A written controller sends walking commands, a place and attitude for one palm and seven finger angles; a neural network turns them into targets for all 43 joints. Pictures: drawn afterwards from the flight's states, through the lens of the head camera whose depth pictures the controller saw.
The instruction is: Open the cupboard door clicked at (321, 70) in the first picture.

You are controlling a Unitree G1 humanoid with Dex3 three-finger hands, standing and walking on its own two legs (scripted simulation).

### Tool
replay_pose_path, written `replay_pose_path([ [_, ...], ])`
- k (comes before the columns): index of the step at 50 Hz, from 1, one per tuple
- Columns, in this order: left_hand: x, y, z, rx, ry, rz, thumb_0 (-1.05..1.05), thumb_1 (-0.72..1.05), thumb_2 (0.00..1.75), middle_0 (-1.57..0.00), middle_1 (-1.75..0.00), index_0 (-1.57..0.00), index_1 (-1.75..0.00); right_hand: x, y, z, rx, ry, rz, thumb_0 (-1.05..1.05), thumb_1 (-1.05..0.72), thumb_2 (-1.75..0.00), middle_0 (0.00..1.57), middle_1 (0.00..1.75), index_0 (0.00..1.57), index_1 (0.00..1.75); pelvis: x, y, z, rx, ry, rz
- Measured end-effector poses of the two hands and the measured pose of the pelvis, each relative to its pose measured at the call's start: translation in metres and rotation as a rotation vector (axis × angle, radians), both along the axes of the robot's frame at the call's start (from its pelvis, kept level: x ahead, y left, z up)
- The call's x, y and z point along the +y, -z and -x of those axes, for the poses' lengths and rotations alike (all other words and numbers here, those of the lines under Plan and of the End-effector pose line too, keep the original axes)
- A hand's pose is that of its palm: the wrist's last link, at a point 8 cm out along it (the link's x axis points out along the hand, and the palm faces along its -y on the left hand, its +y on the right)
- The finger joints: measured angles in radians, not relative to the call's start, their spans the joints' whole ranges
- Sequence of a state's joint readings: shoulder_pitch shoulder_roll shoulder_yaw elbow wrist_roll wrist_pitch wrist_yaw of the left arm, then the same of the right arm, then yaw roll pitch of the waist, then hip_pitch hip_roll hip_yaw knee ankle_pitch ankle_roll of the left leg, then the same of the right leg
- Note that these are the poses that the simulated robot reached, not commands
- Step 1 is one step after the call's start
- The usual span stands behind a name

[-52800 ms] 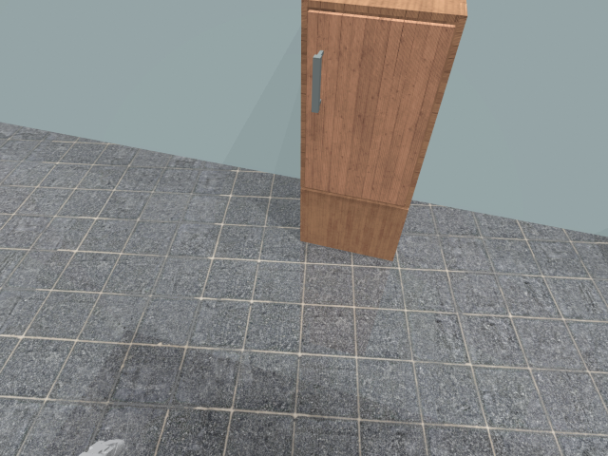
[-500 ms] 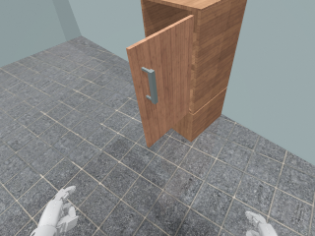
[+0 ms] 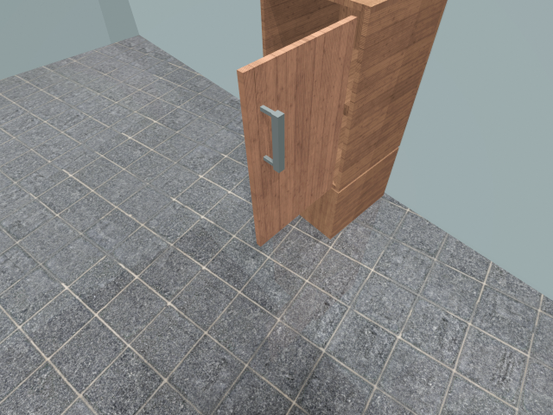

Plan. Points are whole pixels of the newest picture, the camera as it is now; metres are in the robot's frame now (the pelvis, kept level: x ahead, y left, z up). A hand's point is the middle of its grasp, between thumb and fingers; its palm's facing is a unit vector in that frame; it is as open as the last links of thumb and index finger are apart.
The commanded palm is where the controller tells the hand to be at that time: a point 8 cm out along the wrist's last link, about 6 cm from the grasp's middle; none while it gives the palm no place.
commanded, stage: let the arm hang, fingers relaxed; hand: left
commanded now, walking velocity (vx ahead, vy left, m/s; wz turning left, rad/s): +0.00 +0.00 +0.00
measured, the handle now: (272, 139) +0.68 +0.06 -0.01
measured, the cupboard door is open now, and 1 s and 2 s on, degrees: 93 93 93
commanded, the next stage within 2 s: look to check the result in 0.42 s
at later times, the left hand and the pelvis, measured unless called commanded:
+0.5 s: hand out of the picture +0.05 +0.17 -0.17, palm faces -0.01 -0.97 -0.23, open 7.3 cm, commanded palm none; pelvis +0.02 -0.01 +0.00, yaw -1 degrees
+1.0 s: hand out of the picture +0.04 +0.16 -0.17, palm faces +0.00 -0.97 -0.25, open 7.3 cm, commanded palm none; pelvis +0.03 -0.03 +0.00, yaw -1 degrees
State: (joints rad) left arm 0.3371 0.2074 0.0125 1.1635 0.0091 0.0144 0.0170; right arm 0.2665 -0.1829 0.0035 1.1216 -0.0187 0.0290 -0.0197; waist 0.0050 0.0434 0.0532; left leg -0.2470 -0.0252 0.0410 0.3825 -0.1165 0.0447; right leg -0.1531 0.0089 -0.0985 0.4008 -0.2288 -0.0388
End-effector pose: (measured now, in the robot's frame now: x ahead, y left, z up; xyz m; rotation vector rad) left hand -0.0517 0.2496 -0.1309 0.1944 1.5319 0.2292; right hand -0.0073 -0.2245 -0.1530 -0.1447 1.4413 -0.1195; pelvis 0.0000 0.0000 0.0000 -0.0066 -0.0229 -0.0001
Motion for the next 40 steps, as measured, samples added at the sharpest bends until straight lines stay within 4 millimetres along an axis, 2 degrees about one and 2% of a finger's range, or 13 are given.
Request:
replay_pose_path([
  [6,0.0,0.001,-0.033,-0.087,0.03,-0.006,0.0,0.91,0.89,-0.2,-0.3,-0.2,-0.3,-0.002,0.001,-0.015,-0.051,0.006,-0.003,0.0,-0.91,-0.9,0.2,0.3,0.2,0.3,-0.001,0.0,-0.002,-0.001,0.006,-0.006],
  [13,-0.012,0.003,-0.074,-0.182,0.067,0.015,0.0,0.91,0.89,-0.2,-0.3,-0.2,-0.3,-0.014,-0.003,-0.029,-0.089,0.012,0.018,0.0,-0.91,-0.9,0.2,0.3,0.2,0.3,-0.005,-0.001,-0.008,-0.005,0.011,-0.01],
  [19,-0.022,0.003,-0.096,-0.215,0.086,0.032,0.0,0.91,0.89,-0.2,-0.3,-0.2,-0.3,-0.023,-0.006,-0.033,-0.09,0.014,0.034,0.0,-0.91,-0.9,0.2,0.3,0.2,0.3,-0.01,-0.002,-0.012,-0.007,0.014,-0.01],
  [26,-0.028,0.003,-0.101,-0.201,0.088,0.032,0.0,0.91,0.89,-0.2,-0.3,-0.21,-0.3,-0.029,-0.007,-0.033,-0.065,0.016,0.038,0.0,-0.91,-0.9,0.2,0.3,0.2,0.3,-0.015,-0.003,-0.017,-0.004,0.015,-0.01],
  [40,-0.031,0.0,-0.089,-0.132,0.069,0.007,0.0,0.91,0.89,-0.2,-0.3,-0.2,-0.3,-0.035,-0.003,-0.041,-0.041,0.011,0.022,0.0,-0.91,-0.9,0.2,0.3,0.2,0.3,-0.025,-0.003,-0.027,0.0,0.018,-0.013],
])
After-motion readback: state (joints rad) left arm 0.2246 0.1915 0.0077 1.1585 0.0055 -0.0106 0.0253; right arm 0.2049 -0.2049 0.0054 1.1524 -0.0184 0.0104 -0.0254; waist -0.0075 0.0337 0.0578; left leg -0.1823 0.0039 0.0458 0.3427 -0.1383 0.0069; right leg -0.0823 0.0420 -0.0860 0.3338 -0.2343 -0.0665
